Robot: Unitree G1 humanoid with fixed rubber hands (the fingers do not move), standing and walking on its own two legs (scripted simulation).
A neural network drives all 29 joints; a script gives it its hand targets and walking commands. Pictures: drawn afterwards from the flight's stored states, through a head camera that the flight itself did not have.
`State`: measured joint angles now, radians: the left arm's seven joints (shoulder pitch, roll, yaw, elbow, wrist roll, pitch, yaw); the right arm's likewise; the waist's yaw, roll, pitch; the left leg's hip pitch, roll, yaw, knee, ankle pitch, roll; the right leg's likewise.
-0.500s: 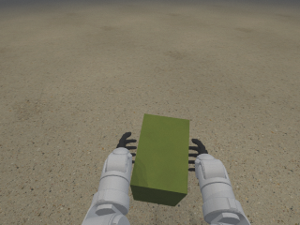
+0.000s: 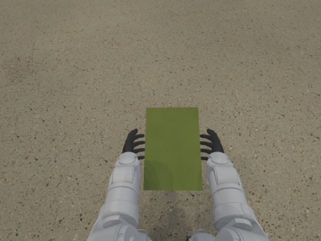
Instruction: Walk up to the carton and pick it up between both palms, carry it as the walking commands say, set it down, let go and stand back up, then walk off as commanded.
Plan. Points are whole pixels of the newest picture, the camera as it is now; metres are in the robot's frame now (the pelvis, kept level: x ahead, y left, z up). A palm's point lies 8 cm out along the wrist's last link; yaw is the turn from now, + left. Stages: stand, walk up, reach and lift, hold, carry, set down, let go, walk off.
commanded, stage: set down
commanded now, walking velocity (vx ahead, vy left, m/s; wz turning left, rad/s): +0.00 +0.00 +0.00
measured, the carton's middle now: (172, 153) +0.39 +0.01 -0.09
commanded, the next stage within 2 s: none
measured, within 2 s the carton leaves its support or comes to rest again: neither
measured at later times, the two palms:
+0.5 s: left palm (135, 160) +0.37 +0.13 -0.11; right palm (206, 158) +0.38 -0.10 -0.11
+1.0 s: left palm (142, 162) +0.40 +0.12 -0.20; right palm (203, 161) +0.41 -0.10 -0.19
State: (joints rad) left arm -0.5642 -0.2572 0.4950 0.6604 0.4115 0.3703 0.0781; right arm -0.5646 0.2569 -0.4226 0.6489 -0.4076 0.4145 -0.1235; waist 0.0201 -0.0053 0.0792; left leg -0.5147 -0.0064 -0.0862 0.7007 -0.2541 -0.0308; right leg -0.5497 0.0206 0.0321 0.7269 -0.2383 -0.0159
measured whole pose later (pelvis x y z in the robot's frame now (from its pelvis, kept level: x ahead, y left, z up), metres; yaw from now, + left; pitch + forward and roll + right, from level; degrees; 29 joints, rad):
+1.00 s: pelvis -0.01 +0.02 -0.13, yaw +0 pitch +32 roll +1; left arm -0.70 -0.24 0.42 0.59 0.25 0.23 0.24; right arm -0.76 0.21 -0.39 0.63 -0.30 0.23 -0.20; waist -0.03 0.01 -0.10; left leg -1.47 -0.05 -0.06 1.37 -0.47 -0.04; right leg -1.49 0.03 0.07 1.37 -0.44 0.04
